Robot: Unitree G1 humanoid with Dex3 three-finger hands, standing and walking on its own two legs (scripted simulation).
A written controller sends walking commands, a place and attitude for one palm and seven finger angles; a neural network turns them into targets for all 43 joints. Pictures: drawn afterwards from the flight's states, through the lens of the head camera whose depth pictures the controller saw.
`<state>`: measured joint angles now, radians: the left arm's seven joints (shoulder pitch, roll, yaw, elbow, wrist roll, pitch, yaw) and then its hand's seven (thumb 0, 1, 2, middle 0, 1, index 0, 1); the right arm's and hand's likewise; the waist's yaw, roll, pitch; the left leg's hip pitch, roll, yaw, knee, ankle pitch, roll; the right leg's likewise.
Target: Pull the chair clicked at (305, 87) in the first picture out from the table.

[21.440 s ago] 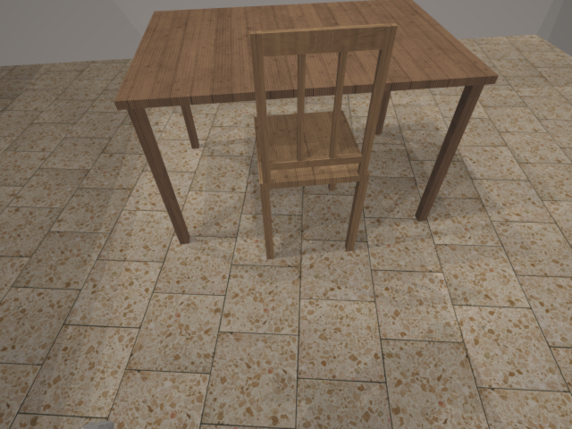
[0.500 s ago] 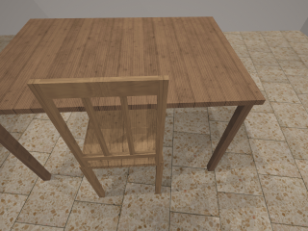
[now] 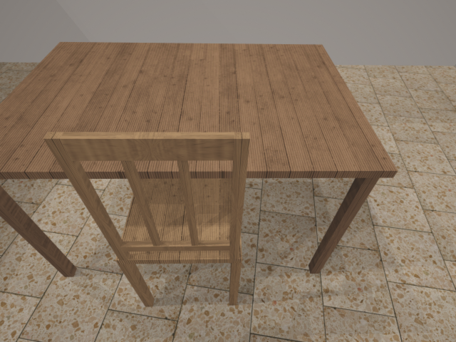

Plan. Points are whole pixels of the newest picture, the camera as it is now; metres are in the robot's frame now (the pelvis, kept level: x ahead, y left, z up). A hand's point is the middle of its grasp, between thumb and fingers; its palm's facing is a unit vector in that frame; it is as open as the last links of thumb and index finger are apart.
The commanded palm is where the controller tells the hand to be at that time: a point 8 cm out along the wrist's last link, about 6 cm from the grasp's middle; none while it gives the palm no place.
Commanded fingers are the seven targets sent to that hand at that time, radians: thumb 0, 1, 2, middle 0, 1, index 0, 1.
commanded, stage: look again from close up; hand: left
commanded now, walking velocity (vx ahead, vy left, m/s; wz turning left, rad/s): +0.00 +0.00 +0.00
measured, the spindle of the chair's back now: (144, 208) +0.42 +0.22 -0.07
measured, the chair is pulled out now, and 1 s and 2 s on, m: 0.00 0.00 0.00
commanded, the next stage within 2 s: raise the hand toward the chair's back in 0.80 s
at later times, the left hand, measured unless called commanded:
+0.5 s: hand out of the picture +0.02 +0.23 -0.18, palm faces +0.00 -0.97 -0.22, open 7.4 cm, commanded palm none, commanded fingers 0.00 0.90 0.90 -0.20 -0.30 -0.20 -0.30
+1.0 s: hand out of the picture +0.08 +0.24 -0.12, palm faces +0.19 -0.96 -0.22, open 7.4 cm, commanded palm +0.09 +0.28 -0.07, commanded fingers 0.00 0.76 0.84 -0.19 -0.28 -0.19 -0.28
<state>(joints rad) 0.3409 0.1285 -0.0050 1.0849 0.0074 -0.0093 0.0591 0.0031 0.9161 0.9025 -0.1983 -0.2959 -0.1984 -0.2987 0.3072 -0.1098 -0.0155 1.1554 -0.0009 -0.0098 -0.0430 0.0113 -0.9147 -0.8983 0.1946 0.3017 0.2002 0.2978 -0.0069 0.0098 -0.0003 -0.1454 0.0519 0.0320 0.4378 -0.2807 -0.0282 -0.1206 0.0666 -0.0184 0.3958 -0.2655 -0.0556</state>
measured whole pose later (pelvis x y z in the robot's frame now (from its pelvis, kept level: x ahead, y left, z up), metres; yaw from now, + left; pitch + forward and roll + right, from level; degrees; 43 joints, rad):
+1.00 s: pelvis -0.01 +0.05 -0.01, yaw +0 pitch +0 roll +1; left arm 0.47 0.19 0.03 0.44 -0.08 0.04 0.10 0.02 0.92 0.90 -0.20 -0.29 -0.20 -0.30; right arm 0.33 -0.17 0.01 0.96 0.02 -0.17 -0.05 0.02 -0.91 -0.90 0.20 0.30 0.20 0.30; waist 0.01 -0.04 0.01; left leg -0.20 -0.06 0.06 0.46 -0.27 0.05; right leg -0.24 -0.04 0.00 0.57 -0.31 0.00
